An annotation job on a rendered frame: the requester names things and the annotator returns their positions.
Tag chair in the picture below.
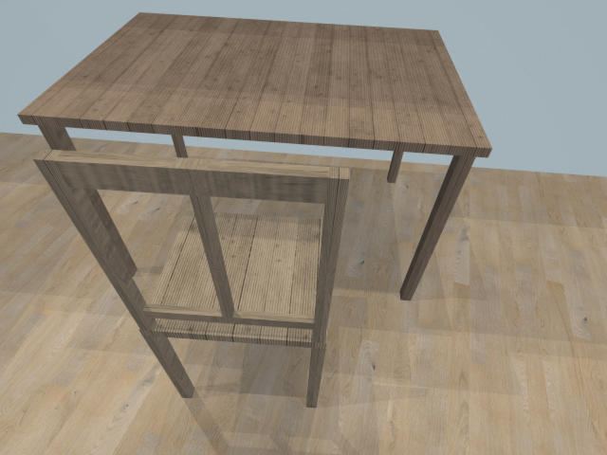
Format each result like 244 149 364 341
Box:
33 149 350 408

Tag table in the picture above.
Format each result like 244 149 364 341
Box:
17 12 492 300

